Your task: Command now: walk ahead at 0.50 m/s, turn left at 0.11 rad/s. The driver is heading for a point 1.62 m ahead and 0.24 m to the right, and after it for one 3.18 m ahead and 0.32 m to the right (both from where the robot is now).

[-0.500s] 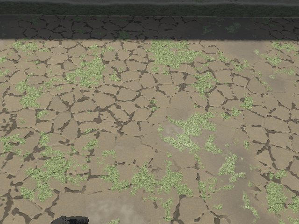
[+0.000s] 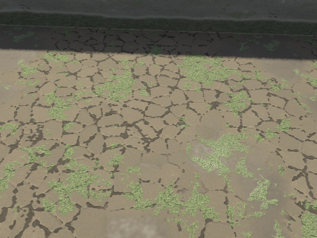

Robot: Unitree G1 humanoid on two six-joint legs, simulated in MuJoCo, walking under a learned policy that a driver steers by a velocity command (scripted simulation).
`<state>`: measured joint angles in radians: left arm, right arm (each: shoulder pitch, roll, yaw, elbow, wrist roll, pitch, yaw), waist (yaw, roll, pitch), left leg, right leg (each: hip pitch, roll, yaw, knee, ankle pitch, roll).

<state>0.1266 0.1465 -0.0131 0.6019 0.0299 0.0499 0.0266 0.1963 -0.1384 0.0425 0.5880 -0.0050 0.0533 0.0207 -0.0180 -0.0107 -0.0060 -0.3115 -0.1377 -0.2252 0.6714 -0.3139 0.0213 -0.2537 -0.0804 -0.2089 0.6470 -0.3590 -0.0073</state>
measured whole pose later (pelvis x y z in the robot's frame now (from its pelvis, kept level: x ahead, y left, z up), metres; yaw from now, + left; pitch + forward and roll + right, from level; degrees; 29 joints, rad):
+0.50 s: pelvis +0.01 -0.02 +0.00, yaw +0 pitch -2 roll +0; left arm 0.14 0.15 -0.02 0.60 0.03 0.06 0.03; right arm 0.20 -0.15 0.04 0.62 -0.01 0.05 0.00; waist -0.01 -0.01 0.01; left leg -0.30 -0.12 -0.22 0.69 -0.35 0.00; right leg -0.25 -0.06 -0.22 0.67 -0.39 -0.03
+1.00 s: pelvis +0.03 -0.02 +0.01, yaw +1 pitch +0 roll -1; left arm 0.20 0.20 0.01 0.68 0.03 0.11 0.04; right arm 0.24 -0.18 0.03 0.66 -0.02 0.05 -0.01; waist -0.01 0.00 0.02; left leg -0.27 -0.10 -0.24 0.60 -0.31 0.00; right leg -0.19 -0.05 -0.24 0.55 -0.36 -0.03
